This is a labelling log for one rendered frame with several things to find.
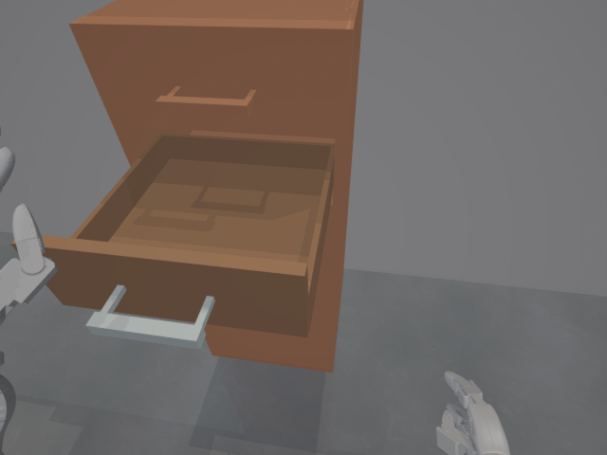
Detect robot right hand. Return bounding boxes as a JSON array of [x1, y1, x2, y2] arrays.
[[436, 371, 510, 455]]

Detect handle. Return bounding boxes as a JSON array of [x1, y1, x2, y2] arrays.
[[85, 285, 215, 350], [156, 96, 252, 118]]

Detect robot left hand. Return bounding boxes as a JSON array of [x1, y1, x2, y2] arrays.
[[0, 128, 58, 325]]

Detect drawer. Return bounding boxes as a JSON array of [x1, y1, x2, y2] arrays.
[[10, 133, 335, 337]]

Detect cabinet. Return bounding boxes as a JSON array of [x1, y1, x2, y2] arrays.
[[69, 0, 363, 373]]

